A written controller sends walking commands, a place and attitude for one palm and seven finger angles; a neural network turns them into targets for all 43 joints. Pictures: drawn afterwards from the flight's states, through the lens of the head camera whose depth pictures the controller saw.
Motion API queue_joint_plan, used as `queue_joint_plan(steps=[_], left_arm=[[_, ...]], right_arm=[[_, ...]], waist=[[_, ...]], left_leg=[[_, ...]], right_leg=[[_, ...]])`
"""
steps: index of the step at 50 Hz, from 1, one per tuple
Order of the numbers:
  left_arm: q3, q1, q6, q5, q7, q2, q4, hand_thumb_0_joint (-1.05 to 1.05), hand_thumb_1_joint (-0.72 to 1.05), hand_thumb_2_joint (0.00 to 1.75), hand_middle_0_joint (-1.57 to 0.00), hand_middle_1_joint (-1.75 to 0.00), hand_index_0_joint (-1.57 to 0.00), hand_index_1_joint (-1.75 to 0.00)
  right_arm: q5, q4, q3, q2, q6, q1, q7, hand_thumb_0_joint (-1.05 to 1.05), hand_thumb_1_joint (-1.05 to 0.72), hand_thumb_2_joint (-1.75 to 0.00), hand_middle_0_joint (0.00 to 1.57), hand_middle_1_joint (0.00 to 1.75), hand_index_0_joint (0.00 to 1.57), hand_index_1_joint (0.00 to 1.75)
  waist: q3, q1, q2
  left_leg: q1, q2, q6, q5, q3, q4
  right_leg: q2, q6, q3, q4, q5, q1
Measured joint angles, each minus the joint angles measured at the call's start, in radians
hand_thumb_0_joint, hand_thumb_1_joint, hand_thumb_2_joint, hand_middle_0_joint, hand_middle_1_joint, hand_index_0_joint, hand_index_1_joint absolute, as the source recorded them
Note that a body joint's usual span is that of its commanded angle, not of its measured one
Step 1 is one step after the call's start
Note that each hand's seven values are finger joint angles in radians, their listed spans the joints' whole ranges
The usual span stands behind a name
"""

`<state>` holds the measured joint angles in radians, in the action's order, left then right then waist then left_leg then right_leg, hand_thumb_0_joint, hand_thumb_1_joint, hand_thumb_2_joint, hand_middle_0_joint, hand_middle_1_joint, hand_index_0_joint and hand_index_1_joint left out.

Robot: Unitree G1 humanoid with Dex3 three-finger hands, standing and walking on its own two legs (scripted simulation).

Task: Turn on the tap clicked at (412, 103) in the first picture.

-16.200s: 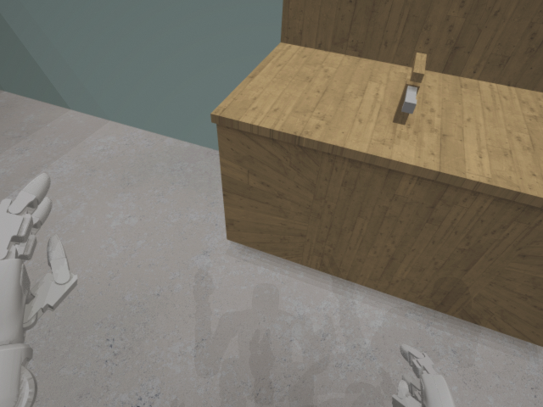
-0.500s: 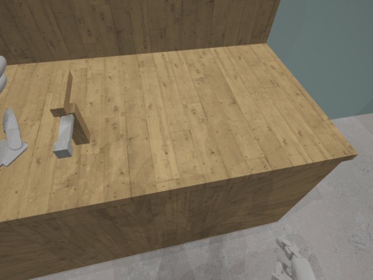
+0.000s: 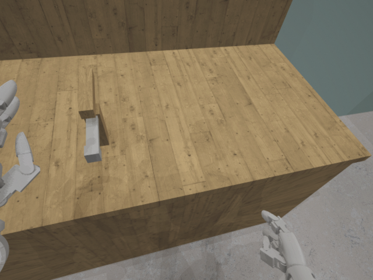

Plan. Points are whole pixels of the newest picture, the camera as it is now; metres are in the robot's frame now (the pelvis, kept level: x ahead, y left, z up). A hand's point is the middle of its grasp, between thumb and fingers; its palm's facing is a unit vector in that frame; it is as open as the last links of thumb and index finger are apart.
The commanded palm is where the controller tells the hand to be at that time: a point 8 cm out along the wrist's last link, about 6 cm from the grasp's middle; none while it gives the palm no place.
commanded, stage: come to a stop and stand still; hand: left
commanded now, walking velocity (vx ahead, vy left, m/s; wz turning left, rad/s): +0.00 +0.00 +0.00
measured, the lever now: (93, 153) +0.33 +0.23 +0.06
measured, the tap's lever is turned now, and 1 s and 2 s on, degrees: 0 0 0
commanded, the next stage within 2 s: look again from close up in 0.26 s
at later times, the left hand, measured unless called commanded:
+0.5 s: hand (51, 186) +0.21 +0.22 +0.17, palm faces +0.35 -0.85 -0.39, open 7.4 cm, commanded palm +0.15 +0.26 +0.18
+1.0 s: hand (66, 203) +0.19 +0.20 +0.16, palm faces +0.35 -0.86 -0.37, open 7.4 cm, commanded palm +0.14 +0.24 +0.18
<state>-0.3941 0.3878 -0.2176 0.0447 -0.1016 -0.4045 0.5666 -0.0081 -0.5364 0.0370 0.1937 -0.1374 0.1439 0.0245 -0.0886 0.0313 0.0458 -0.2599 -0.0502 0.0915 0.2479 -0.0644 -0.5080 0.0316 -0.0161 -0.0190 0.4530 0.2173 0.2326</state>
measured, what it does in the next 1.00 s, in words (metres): stands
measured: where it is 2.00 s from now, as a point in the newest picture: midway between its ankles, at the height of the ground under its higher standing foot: outside the picture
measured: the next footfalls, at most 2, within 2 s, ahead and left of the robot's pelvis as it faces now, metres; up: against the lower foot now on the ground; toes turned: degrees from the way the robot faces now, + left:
none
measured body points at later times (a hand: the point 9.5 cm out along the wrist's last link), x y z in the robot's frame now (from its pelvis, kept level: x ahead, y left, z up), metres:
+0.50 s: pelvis -0.01 -0.02 +0.00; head +0.00 +0.00 +0.45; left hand +0.18 +0.27 +0.19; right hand +0.16 -0.25 -0.07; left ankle +0.02 +0.05 -0.74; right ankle +0.02 -0.16 -0.74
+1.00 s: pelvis -0.02 -0.04 +0.00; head -0.02 -0.04 +0.45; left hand +0.16 +0.24 +0.18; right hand +0.16 -0.27 -0.07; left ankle +0.02 +0.05 -0.74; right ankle +0.02 -0.16 -0.74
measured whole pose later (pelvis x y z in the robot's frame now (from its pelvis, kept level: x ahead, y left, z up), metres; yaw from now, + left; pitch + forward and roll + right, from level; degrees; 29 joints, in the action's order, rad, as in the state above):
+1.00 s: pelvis -0.02 -0.04 +0.00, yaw +0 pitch -2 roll -2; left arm -0.32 0.47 -0.19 0.06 -0.10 -0.35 0.44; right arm 0.02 -0.57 0.02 0.23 -0.10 0.21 -0.03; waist -0.03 0.00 -0.02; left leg -0.25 0.00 0.04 0.20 -0.04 -0.48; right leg -0.02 0.01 -0.05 0.39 0.16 0.21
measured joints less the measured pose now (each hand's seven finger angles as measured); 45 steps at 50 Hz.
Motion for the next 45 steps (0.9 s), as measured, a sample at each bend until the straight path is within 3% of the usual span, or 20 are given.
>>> queue_joint_plan(steps=[12, 20, 27, 35, 45], left_arm=[[0.043, 0.006, 0.056, -0.011, 0.008, 0.047, -0.100, 0.01, 0.89, 0.90, -0.21, -0.30, -0.21, -0.30], [0.050, 0.040, 0.022, -0.008, 0.003, 0.027, -0.034, 0.01, 0.89, 0.90, -0.21, -0.30, -0.21, -0.30], [0.034, 0.063, 0.015, 0.004, 0.007, 0.025, -0.106, 0.01, 0.89, 0.90, -0.21, -0.30, -0.21, -0.30], [0.084, 0.074, 0.031, 0.006, 0.010, 0.063, -0.122, 0.01, 0.89, 0.90, -0.21, -0.30, -0.21, -0.30], [0.072, 0.072, 0.029, 0.018, 0.002, 0.048, -0.115, 0.01, 0.89, 0.90, -0.21, -0.30, -0.21, -0.30]], right_arm=[[0.001, -0.004, 0.032, -0.028, 0.050, 0.034, -0.014, 0.01, -0.90, -0.90, 0.21, 0.30, 0.20, 0.30], [0.006, -0.018, 0.011, 0.002, 0.044, 0.061, -0.026, 0.01, -0.91, -0.90, 0.21, 0.30, 0.20, 0.30], [0.021, -0.022, -0.009, 0.025, 0.055, 0.065, -0.039, 0.01, -0.91, -0.90, 0.21, 0.30, 0.20, 0.30], [0.026, -0.026, -0.018, 0.040, 0.044, 0.069, -0.054, 0.01, -0.91, -0.90, 0.20, 0.30, 0.20, 0.30], [0.028, -0.023, -0.019, 0.043, 0.040, 0.060, -0.054, 0.01, -0.91, -0.90, 0.20, 0.30, 0.20, 0.30]], waist=[[-0.008, 0.004, -0.003], [0.004, -0.016, -0.013], [0.038, -0.033, -0.035], [0.054, -0.026, -0.043], [0.058, -0.029, -0.069]], left_leg=[[0.029, -0.007, -0.004, -0.035, -0.009, 0.048], [0.032, 0.005, -0.018, -0.045, 0.002, 0.057], [0.036, 0.026, -0.033, -0.049, 0.011, 0.060], [0.033, 0.047, -0.051, -0.049, 0.023, 0.052], [0.010, 0.059, -0.059, -0.046, 0.033, 0.027]], right_leg=[[0.007, -0.007, 0.009, -0.031, -0.031, -0.019], [-0.005, -0.016, -0.002, -0.051, -0.045, -0.029], [-0.025, 0.001, -0.011, -0.065, -0.052, -0.038], [-0.047, 0.022, -0.023, -0.072, -0.058, -0.043], [-0.058, 0.031, -0.032, -0.068, -0.062, -0.031]])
